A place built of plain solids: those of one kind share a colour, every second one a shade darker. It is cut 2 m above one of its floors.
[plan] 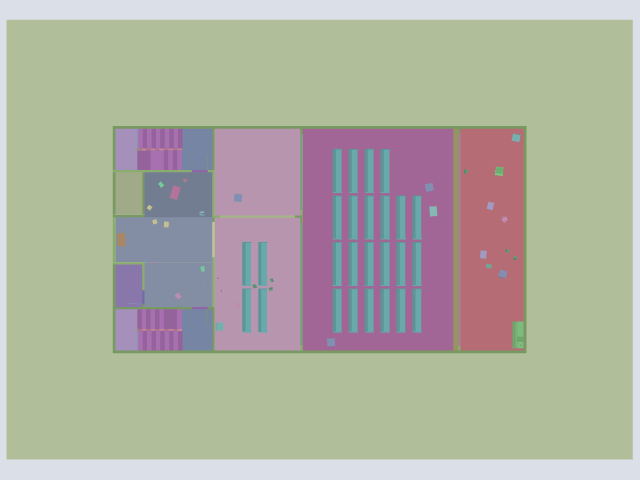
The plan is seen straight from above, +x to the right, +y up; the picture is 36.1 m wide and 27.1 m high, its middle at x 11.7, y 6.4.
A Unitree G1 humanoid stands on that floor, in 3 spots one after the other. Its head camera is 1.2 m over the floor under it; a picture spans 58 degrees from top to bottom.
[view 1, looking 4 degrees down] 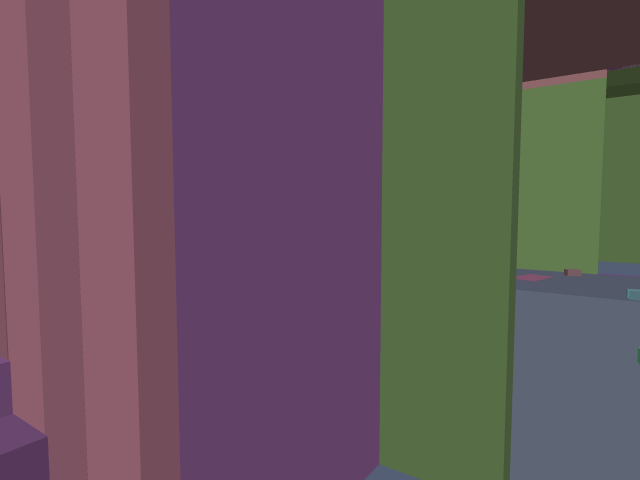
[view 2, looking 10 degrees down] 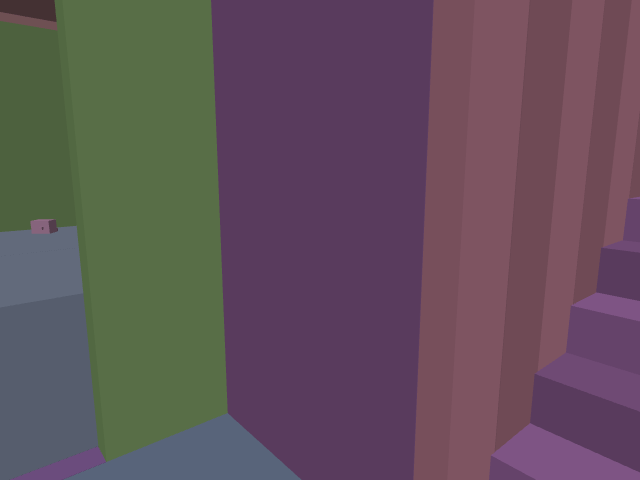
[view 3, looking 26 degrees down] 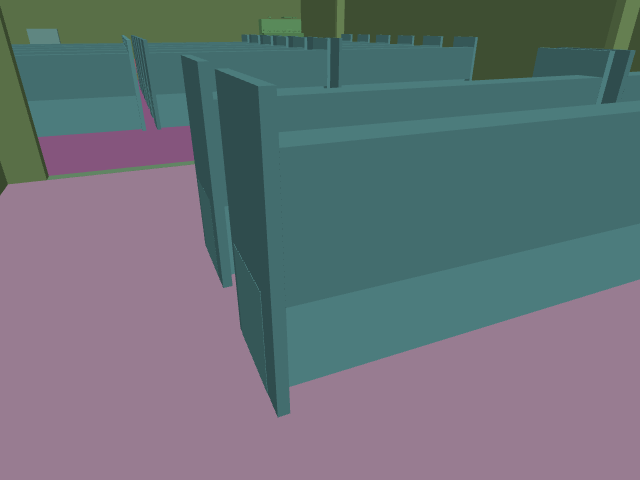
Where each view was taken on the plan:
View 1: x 4.81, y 0.71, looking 125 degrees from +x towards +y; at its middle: stair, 1.57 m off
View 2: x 4.81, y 12.12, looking -130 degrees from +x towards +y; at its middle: stair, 1.42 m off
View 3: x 6.28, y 6.58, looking -23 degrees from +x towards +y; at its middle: pew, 1.25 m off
